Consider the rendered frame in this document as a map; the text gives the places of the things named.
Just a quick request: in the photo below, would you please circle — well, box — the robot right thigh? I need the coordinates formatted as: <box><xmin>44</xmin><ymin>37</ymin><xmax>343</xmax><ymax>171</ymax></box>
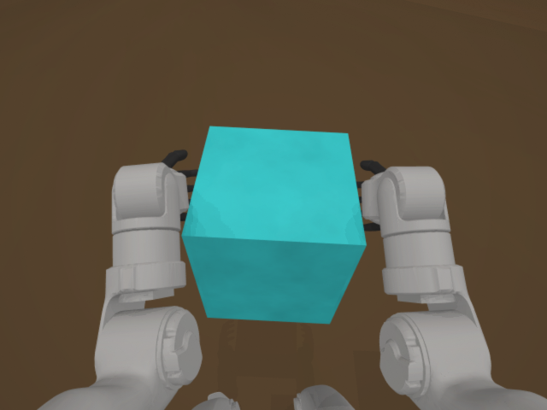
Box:
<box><xmin>294</xmin><ymin>385</ymin><xmax>355</xmax><ymax>410</ymax></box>

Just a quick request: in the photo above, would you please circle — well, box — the robot left forearm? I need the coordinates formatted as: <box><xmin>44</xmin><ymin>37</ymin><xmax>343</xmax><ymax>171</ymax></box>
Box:
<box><xmin>95</xmin><ymin>162</ymin><xmax>189</xmax><ymax>374</ymax></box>

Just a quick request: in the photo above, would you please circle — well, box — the robot left shin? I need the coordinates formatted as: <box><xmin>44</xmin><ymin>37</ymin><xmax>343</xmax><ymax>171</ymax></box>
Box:
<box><xmin>208</xmin><ymin>392</ymin><xmax>229</xmax><ymax>400</ymax></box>

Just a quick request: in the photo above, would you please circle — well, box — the carton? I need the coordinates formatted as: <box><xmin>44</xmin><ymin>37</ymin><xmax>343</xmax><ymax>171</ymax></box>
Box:
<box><xmin>181</xmin><ymin>126</ymin><xmax>367</xmax><ymax>324</ymax></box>

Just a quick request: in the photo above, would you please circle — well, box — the right robot hand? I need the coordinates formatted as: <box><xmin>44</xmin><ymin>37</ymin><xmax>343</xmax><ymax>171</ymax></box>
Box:
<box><xmin>356</xmin><ymin>161</ymin><xmax>386</xmax><ymax>231</ymax></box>

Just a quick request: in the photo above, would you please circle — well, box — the robot right forearm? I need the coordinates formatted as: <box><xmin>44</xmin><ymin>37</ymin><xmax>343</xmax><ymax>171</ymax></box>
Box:
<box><xmin>362</xmin><ymin>167</ymin><xmax>491</xmax><ymax>362</ymax></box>

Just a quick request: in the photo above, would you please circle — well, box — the robot right upper arm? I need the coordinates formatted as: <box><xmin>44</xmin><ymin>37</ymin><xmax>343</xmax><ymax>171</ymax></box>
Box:
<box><xmin>379</xmin><ymin>309</ymin><xmax>547</xmax><ymax>410</ymax></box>

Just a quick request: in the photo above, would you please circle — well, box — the left robot hand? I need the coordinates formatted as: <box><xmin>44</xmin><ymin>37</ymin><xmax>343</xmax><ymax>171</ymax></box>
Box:
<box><xmin>162</xmin><ymin>149</ymin><xmax>198</xmax><ymax>221</ymax></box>

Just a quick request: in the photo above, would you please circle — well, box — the robot left upper arm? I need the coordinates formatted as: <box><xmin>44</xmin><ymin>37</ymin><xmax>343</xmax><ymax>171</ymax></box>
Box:
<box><xmin>38</xmin><ymin>306</ymin><xmax>203</xmax><ymax>410</ymax></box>

